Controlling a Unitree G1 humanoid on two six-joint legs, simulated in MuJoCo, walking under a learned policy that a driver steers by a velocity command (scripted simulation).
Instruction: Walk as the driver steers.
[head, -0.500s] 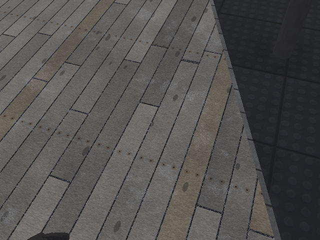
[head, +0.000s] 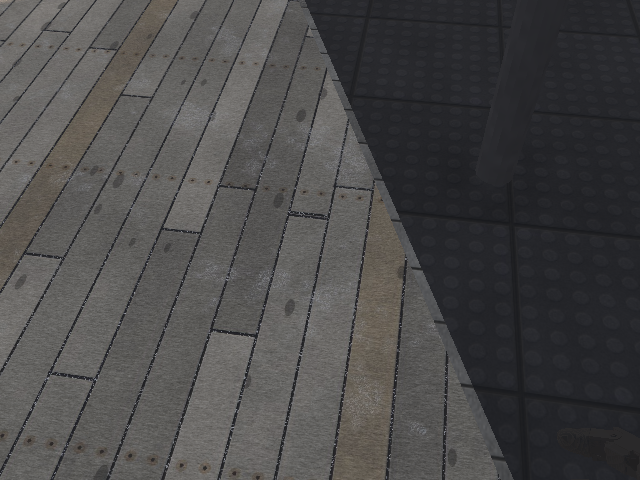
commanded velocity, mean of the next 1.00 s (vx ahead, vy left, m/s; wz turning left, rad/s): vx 0.50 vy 0.00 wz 0.33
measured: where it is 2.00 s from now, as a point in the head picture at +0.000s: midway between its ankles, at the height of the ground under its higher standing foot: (244, 268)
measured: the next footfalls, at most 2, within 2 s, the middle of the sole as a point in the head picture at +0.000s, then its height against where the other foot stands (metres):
right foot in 0.44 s outside the picture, level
left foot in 0.92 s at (263, 424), level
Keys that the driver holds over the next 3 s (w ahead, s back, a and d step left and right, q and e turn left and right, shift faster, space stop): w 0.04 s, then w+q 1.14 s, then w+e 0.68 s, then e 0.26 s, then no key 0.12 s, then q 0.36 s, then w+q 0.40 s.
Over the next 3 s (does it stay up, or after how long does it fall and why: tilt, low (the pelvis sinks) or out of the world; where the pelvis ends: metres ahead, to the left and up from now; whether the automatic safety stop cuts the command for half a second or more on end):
stays up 1.18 0.41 0.03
